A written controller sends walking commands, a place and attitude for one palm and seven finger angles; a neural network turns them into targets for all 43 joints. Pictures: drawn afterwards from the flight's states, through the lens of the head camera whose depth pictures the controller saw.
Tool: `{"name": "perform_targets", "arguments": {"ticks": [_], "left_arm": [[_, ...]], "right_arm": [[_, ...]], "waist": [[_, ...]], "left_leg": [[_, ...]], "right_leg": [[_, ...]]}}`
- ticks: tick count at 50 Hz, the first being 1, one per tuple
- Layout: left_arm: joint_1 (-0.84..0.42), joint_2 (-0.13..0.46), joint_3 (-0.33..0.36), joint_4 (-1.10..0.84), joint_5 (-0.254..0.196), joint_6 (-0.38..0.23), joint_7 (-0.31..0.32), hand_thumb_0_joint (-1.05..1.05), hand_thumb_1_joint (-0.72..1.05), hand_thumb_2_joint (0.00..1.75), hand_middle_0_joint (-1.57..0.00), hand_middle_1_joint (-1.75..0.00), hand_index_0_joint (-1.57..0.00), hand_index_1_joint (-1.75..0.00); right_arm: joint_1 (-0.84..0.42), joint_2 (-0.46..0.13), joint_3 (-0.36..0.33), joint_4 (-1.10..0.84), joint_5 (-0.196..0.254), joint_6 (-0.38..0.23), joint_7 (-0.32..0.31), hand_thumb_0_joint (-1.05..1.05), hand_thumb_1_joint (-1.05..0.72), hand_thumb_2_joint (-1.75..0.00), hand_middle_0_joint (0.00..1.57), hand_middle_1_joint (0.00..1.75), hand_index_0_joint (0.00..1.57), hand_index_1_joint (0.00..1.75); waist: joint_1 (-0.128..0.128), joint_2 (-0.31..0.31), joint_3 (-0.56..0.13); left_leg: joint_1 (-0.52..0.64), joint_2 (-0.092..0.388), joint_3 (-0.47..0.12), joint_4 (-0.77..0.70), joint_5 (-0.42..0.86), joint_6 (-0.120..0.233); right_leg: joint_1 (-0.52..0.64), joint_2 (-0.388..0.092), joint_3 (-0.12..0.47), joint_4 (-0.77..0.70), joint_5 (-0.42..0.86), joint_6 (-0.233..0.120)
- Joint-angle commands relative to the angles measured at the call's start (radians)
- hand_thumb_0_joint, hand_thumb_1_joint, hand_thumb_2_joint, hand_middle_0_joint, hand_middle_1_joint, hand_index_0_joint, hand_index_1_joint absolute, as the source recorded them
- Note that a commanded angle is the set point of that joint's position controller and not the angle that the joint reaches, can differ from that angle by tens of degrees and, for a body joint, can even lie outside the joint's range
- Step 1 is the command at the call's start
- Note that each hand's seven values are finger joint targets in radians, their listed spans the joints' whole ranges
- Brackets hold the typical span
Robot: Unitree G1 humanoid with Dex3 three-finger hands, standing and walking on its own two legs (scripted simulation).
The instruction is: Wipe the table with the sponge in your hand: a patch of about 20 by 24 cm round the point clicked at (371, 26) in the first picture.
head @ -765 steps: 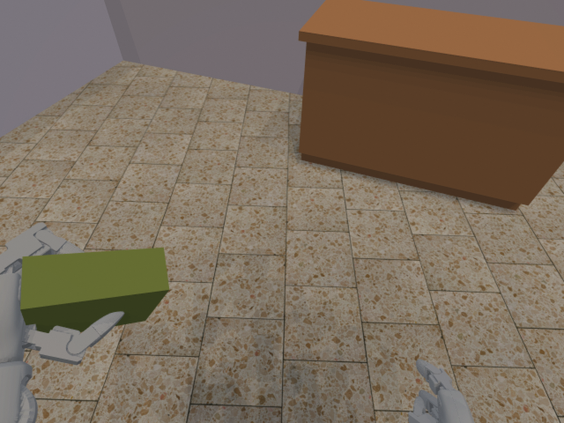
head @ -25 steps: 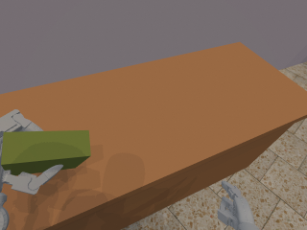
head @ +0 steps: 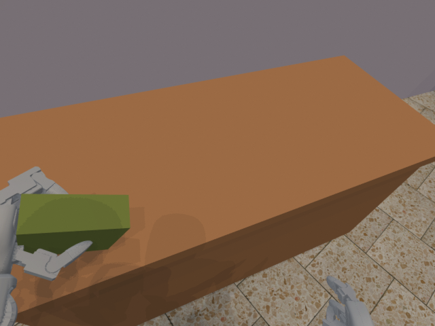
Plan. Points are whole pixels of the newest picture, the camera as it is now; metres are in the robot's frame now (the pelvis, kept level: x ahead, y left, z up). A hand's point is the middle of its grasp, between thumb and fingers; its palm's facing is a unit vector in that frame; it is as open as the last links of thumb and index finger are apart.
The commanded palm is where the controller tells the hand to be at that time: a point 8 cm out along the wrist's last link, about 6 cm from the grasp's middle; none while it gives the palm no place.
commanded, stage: come to a stop and stand still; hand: left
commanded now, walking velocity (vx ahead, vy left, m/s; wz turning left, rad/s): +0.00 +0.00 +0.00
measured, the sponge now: (88, 226) +0.23 +0.21 +0.11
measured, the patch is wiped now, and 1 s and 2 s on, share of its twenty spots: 0.00 0.00 0.00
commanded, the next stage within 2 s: look again from close up in 0.44 s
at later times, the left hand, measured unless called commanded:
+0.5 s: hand (23, 215) +0.22 +0.27 +0.16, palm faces +0.38 -0.85 -0.38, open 9.1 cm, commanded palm +0.16 +0.30 +0.18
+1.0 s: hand out of the picture +0.22 +0.29 +0.18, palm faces +0.42 -0.79 -0.45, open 9.1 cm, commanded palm +0.14 +0.29 +0.18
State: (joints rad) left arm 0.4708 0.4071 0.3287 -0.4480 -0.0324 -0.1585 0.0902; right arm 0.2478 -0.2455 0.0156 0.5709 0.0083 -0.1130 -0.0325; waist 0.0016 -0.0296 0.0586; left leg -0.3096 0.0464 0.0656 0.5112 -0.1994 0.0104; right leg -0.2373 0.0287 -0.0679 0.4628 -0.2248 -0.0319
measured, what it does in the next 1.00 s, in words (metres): stands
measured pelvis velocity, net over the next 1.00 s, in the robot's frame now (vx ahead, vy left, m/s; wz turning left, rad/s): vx -0.02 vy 0.01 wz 0.01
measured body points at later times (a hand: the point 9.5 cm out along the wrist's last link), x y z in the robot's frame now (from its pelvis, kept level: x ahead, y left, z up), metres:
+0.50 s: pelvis +0.00 +0.02 +0.00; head +0.01 +0.04 +0.45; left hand +0.19 +0.31 +0.18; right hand +0.18 -0.18 -0.07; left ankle +0.05 +0.11 -0.74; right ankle +0.02 -0.10 -0.74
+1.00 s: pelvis -0.02 +0.01 +0.00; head +0.00 +0.03 +0.45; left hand +0.19 +0.33 +0.20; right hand +0.16 -0.21 -0.07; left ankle +0.05 +0.11 -0.74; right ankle +0.02 -0.10 -0.74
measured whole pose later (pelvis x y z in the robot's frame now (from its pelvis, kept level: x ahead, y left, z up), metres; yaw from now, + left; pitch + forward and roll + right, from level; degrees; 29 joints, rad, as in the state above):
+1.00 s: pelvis -0.02 +0.01 +0.00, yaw +0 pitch -1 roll -2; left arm 0.24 0.48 0.40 -0.31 -0.02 -0.22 0.06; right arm 0.24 -0.21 0.03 0.59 0.00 -0.14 -0.04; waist 0.05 -0.01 0.04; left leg -0.32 0.04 0.07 0.49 -0.16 0.03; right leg -0.23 0.02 -0.07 0.42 -0.18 -0.01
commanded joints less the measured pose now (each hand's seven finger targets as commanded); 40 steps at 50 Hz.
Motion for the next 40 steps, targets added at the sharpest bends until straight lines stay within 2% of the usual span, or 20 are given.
{"name": "perform_targets", "arguments": {"ticks": [1, 5, 6, 9, 10, 11, 14, 15, 16, 20, 21, 24, 25, 26, 29, 30, 31, 35, 36, 40], "left_arm": [[-0.142, 0.179, 0.168, -0.294, -0.010, -0.073, 0.051, 0.00, 0.10, 1.30, -1.20, -1.60, -1.20, -1.60], [-0.125, 0.148, 0.137, -0.274, 0.002, -0.059, 0.051, 0.00, 0.10, 1.30, -1.20, -1.60, -1.20, -1.60], [-0.120, 0.106, 0.109, -0.255, 0.006, -0.057, 0.048, 0.00, 0.10, 1.30, -1.20, -1.60, -1.20, -1.60], [-0.144, 0.102, 0.102, -0.221, 0.011, -0.049, 0.044, 0.00, 0.10, 1.30, -1.20, -1.60, -1.20, -1.60], [-0.143, 0.134, 0.131, -0.206, 0.013, -0.046, 0.047, 0.00, 0.10, 1.30, -1.20, -1.60, -1.20, -1.60], [-0.147, 0.087, 0.094, -0.208, 0.014, -0.051, 0.041, 0.00, 0.10, 1.30, -1.20, -1.60, -1.20, -1.60], [-0.158, 0.115, 0.114, -0.217, 0.007, -0.048, 0.037, 0.00, 0.10, 1.30, -1.20, -1.60, -1.20, -1.60], [-0.164, 0.156, 0.148, -0.228, 0.011, -0.047, 0.040, 0.00, 0.10, 1.30, -1.20, -1.60, -1.20, -1.60], [-0.157, 0.104, 0.110, -0.230, 0.005, -0.051, 0.035, 0.00, 0.10, 1.30, -1.20, -1.60, -1.20, -1.60], [-0.162, 0.155, 0.143, -0.252, 0.004, -0.045, 0.036, 0.00, 0.10, 1.30, -1.20, -1.60, -1.20, -1.60], [-0.143, 0.105, 0.106, -0.243, -0.002, -0.048, 0.031, 0.00, 0.10, 1.30, -1.20, -1.60, -1.20, -1.60], [-0.147, 0.113, 0.106, -0.247, -0.008, -0.044, 0.029, 0.00, 0.10, 1.30, -1.20, -1.60, -1.20, -1.60], [-0.142, 0.153, 0.140, -0.247, -0.006, -0.042, 0.034, 0.00, 0.10, 1.30, -1.20, -1.60, -1.20, -1.60], [-0.137, 0.093, 0.090, -0.235, -0.009, -0.044, 0.028, 0.00, 0.10, 1.30, -1.20, -1.60, -1.20, -1.60], [-0.138, 0.114, 0.104, -0.234, -0.013, -0.044, 0.027, 0.00, 0.10, 1.30, -1.20, -1.60, -1.20, -1.60], [-0.136, 0.155, 0.137, -0.241, -0.011, -0.042, 0.033, 0.00, 0.10, 1.30, -1.20, -1.60, -1.20, -1.60], [-0.124, 0.105, 0.100, -0.231, -0.015, -0.046, 0.027, 0.00, 0.10, 1.30, -1.20, -1.60, -1.20, -1.60], [-0.122, 0.156, 0.133, -0.246, -0.013, -0.047, 0.033, 0.00, 0.10, 1.30, -1.20, -1.60, -1.20, -1.60], [-0.107, 0.113, 0.102, -0.233, -0.017, -0.050, 0.028, 0.00, 0.10, 1.30, -1.20, -1.60, -1.20, -1.60], [-0.115, 0.156, 0.132, -0.245, -0.014, -0.054, 0.034, 0.00, 0.10, 1.30, -1.20, -1.60, -1.20, -1.60]], "right_arm": [[-0.112, -0.106, -0.038, -0.163, 0.003, -0.068, -0.015, 0.00, -0.90, -0.90, 0.20, 0.30, 0.20, 0.30], [-0.116, -0.116, -0.043, -0.153, 0.007, -0.084, -0.012, 0.00, -0.90, -0.90, 0.20, 0.30, 0.20, 0.30], [-0.112, -0.108, -0.037, -0.153, 0.002, -0.080, -0.011, 0.00, -0.90, -0.90, 0.20, 0.30, 0.20, 0.30], [-0.111, -0.104, -0.036, -0.159, 0.006, -0.074, -0.009, 0.00, -0.90, -0.90, 0.20, 0.30, 0.20, 0.30], [-0.118, -0.109, -0.036, -0.153, 0.007, -0.070, -0.012, 0.00, -0.90, -0.90, 0.20, 0.30, 0.20, 0.30], [-0.115, -0.099, -0.028, -0.158, 0.001, -0.064, -0.011, 0.00, -0.90, -0.90, 0.20, 0.30, 0.20, 0.30], [-0.118, -0.086, -0.024, -0.174, 0.006, -0.061, -0.014, 0.00, -0.90, -0.90, 0.20, 0.30, 0.20, 0.30], [-0.129, -0.093, -0.026, -0.169, 0.007, -0.060, -0.017, 0.00, -0.90, -0.90, 0.20, 0.30, 0.20, 0.30], [-0.125, -0.082, -0.016, -0.173, -0.002, -0.056, -0.016, 0.00, -0.90, -0.90, 0.20, 0.30, 0.20, 0.30], [-0.130, -0.086, -0.020, -0.175, 0.005, -0.060, -0.019, 0.00, -0.90, -0.90, 0.20, 0.30, 0.20, 0.30], [-0.124, -0.077, -0.012, -0.175, -0.002, -0.058, -0.018, 0.00, -0.90, -0.90, 0.20, 0.30, 0.20, 0.30], [-0.116, -0.080, -0.018, -0.176, 0.004, -0.061, -0.019, 0.00, -0.90, -0.90, 0.20, 0.30, 0.20, 0.30], [-0.129, -0.084, -0.020, -0.172, 0.007, -0.060, -0.021, 0.00, -0.90, -0.90, 0.20, 0.30, 0.20, 0.30], [-0.123, -0.076, -0.013, -0.172, 0.003, -0.057, -0.019, 0.00, -0.90, -0.90, 0.20, 0.30, 0.20, 0.30], [-0.120, -0.081, -0.019, -0.174, 0.008, -0.059, -0.023, 0.00, -0.90, -0.90, 0.20, 0.30, 0.20, 0.30], [-0.135, -0.086, -0.021, -0.173, 0.011, -0.058, -0.025, 0.00, -0.90, -0.90, 0.20, 0.30, 0.20, 0.30], [-0.124, -0.079, -0.017, -0.169, 0.007, -0.054, -0.025, 0.00, -0.90, -0.90, 0.20, 0.30, 0.20, 0.30], [-0.136, -0.089, -0.023, -0.171, 0.014, -0.056, -0.028, 0.00, -0.90, -0.90, 0.20, 0.30, 0.20, 0.30], [-0.127, -0.080, -0.019, -0.171, 0.010, -0.054, -0.028, 0.00, -0.90, -0.90, 0.20, 0.30, 0.20, 0.30], [-0.132, -0.092, -0.024, -0.171, 0.015, -0.059, -0.031, 0.00, -0.90, -0.90, 0.20, 0.30, 0.20, 0.30]], "waist": [[0.020, 0.131, -0.182], [0.015, 0.119, -0.180], [0.014, 0.100, -0.170], [0.008, 0.097, -0.130], [0.010, 0.109, -0.132], [0.010, 0.116, -0.130], [0.008, 0.101, -0.128], [0.012, 0.110, -0.146], [0.012, 0.099, -0.146], [0.011, 0.121, -0.172], [0.011, 0.098, -0.176], [0.003, 0.104, -0.182], [0.008, 0.113, -0.194], [0.004, 0.103, -0.181], [0.003, 0.090, -0.178], [0.006, 0.101, -0.181], [0.004, 0.089, -0.180], [0.005, 0.120, -0.172], [0.005, 0.103, -0.171], [0.004, 0.126, -0.154]], "left_leg": [[0.103, 0.052, -0.103, -0.092, -0.064, 0.019], [0.133, 0.066, -0.122, -0.109, -0.040, 0.020], [0.120, 0.075, -0.127, -0.116, -0.039, 0.023], [0.090, 0.083, -0.143, -0.143, -0.097, 0.020], [0.106, 0.088, -0.152, -0.158, -0.103, 0.017], [0.090, 0.091, -0.157, -0.166, -0.116, 0.021], [0.080, 0.097, -0.165, -0.188, -0.140, 0.017], [0.107, 0.100, -0.169, -0.190, -0.118, 0.014], [0.092, 0.100, -0.169, -0.197, -0.116, 0.015], [0.126, 0.095, -0.154, -0.177, -0.046, 0.007], [0.119, 0.094, -0.152, -0.173, -0.030, 0.011], [0.125, 0.087, -0.142, -0.150, 0.023, 0.007], [0.148, 0.087, -0.143, -0.152, 0.045, 0.004], [0.137, 0.087, -0.142, -0.156, 0.037, 0.006], [0.132, 0.087, -0.143, -0.153, 0.036, 0.005], [0.146, 0.087, -0.144, -0.156, 0.044, 0.004], [0.128, 0.087, -0.145, -0.157, 0.041, 0.007], [0.134, 0.085, -0.154, -0.165, 0.032, 0.002], [0.123, 0.087, -0.152, -0.168, 0.017, 0.006], [0.121, 0.086, -0.161, -0.178, -0.027, 0.004]], "right_leg": [[0.013, -0.122, 0.103, -0.105, 0.029, -0.007], [0.005, -0.109, 0.092, -0.084, 0.060, 0.000], [0.007, -0.101, 0.075, -0.082, 0.071, 0.005], [-0.009, -0.096, 0.077, -0.086, 0.028, 0.007], [-0.023, -0.092, 0.079, -0.076, 0.014, 0.008], [-0.016, -0.084, 0.065, -0.073, 0.022, 0.009], [-0.003, -0.089, 0.074, -0.079, 0.012, 0.011], [-0.006, -0.088, 0.076, -0.066, 0.018, 0.011], [0.005, -0.083, 0.064, -0.066, 0.034, 0.014], [0.020, -0.097, 0.081, -0.074, 0.062, 0.009], [0.029, -0.094, 0.072, -0.081, 0.084, 0.010], [0.042, -0.109, 0.088, -0.094, 0.121, 0.005], [0.039, -0.110, 0.089, -0.085, 0.126, 0.006], [0.034, -0.106, 0.080, -0.093, 0.123, 0.008], [0.038, -0.113, 0.092, -0.105, 0.124, 0.008], [0.035, -0.115, 0.094, -0.100, 0.126, 0.008], [0.045, -0.112, 0.084, -0.105, 0.126, 0.008], [0.035, -0.118, 0.095, -0.108, 0.107, 0.005], [0.040, -0.113, 0.086, -0.114, 0.098, 0.007], [0.019, -0.116, 0.098, -0.124, 0.058, 0.003]]}}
